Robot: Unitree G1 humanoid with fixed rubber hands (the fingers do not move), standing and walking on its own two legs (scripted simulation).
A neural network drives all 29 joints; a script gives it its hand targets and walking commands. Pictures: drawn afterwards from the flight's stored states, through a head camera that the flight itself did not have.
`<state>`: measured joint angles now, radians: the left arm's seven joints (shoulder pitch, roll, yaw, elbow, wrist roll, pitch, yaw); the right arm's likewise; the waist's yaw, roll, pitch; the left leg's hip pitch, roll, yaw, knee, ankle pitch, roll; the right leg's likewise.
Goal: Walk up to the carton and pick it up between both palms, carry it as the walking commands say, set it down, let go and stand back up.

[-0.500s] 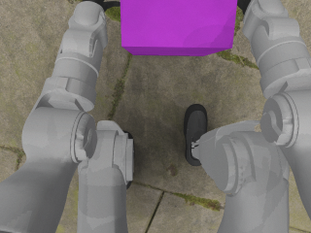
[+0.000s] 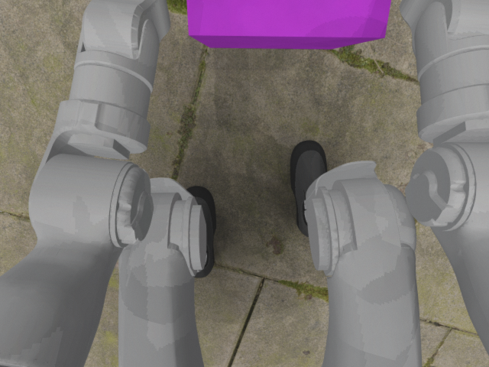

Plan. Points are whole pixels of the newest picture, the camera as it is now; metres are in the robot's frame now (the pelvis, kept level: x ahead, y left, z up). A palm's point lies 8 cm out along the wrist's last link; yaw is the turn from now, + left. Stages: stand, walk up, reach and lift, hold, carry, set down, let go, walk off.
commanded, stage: reach and lift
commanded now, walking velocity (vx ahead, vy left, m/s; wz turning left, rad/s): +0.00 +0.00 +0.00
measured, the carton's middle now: out of the picture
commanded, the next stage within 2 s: none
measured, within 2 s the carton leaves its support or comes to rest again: neither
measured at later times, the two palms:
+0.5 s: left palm out of the picture +0.55 +0.07 -0.11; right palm out of the picture +0.53 -0.21 -0.11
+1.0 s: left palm out of the picture +0.53 +0.07 -0.05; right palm out of the picture +0.51 -0.21 -0.04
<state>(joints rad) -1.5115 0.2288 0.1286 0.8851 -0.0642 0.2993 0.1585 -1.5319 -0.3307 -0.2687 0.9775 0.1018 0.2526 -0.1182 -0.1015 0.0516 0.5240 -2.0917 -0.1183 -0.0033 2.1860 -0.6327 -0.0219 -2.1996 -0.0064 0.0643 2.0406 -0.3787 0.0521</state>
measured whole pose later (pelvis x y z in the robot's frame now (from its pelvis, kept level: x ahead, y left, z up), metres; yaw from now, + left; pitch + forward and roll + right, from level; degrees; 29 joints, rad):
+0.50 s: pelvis -0.01 -0.01 +0.03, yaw +0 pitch +27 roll +2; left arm -1.40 0.19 0.25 0.77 0.02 0.34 0.18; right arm -1.46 -0.18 -0.36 0.82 -0.02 0.31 -0.19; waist -0.10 0.03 0.52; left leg -1.95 -0.12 -0.01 2.10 -0.63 -0.04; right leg -2.07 0.03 0.08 1.97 -0.38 0.05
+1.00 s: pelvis -0.01 +0.00 +0.08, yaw +1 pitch +25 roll +0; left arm -1.31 0.12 0.25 0.63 0.04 0.39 0.18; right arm -1.30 -0.11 -0.42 0.56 -0.06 0.39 -0.17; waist -0.10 0.04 0.52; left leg -1.78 -0.13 -0.03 1.94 -0.60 -0.03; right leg -1.88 0.02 0.08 1.82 -0.39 0.07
